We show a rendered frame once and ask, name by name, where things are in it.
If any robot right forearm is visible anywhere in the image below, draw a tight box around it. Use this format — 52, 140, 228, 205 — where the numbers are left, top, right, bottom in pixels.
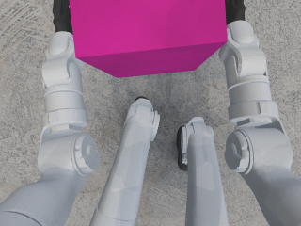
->
218, 20, 293, 162

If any robot right upper arm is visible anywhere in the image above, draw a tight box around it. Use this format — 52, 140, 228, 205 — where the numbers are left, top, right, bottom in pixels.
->
224, 128, 301, 226

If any robot left hand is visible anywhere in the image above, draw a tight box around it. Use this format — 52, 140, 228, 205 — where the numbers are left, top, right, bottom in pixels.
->
53, 0, 73, 34

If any robot left forearm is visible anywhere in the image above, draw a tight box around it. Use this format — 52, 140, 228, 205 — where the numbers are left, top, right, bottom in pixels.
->
37, 31, 88, 167

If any robot left upper arm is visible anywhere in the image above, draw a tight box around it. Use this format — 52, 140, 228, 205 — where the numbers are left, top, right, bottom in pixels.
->
0, 133, 101, 226

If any carton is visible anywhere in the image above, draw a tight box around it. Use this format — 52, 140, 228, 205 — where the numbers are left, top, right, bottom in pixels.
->
69, 0, 228, 78

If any robot left foot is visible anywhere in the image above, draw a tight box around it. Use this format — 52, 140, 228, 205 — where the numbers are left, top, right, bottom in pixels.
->
135, 96, 148, 101

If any robot right hand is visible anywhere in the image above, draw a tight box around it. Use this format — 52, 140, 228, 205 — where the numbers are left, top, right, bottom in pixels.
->
225, 0, 246, 25

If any robot left shin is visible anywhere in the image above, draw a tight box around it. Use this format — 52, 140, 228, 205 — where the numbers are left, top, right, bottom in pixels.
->
122, 98, 153, 130

